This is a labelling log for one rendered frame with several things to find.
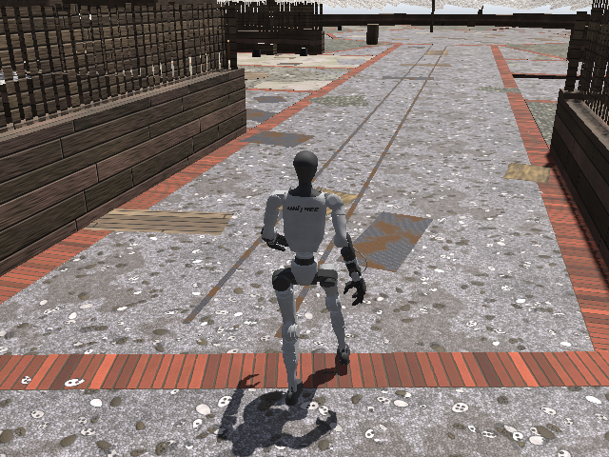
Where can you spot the robot right foot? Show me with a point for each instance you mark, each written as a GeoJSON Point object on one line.
{"type": "Point", "coordinates": [344, 356]}

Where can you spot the right robot hand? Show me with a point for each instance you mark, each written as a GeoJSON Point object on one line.
{"type": "Point", "coordinates": [361, 289]}

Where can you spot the left robot forearm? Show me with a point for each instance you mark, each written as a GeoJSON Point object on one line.
{"type": "Point", "coordinates": [271, 242]}

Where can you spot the left robot hand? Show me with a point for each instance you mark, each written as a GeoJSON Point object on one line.
{"type": "Point", "coordinates": [281, 241]}

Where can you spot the right robot forearm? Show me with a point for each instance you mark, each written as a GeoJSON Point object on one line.
{"type": "Point", "coordinates": [351, 261]}

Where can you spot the robot left thigh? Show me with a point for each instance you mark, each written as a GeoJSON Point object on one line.
{"type": "Point", "coordinates": [281, 281]}

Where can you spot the robot right upper arm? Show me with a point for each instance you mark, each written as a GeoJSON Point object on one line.
{"type": "Point", "coordinates": [334, 202]}

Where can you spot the robot left upper arm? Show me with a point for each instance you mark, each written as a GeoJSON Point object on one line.
{"type": "Point", "coordinates": [274, 201]}

